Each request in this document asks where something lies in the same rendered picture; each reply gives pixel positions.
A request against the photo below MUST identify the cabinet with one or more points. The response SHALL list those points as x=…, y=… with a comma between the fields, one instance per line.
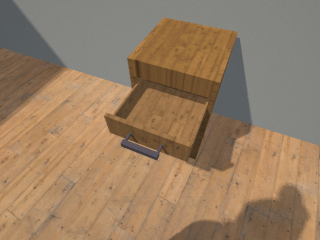
x=186, y=56

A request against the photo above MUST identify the drawer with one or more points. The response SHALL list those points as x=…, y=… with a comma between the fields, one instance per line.
x=157, y=114

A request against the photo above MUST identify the handle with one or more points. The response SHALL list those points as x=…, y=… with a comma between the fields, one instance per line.
x=140, y=149

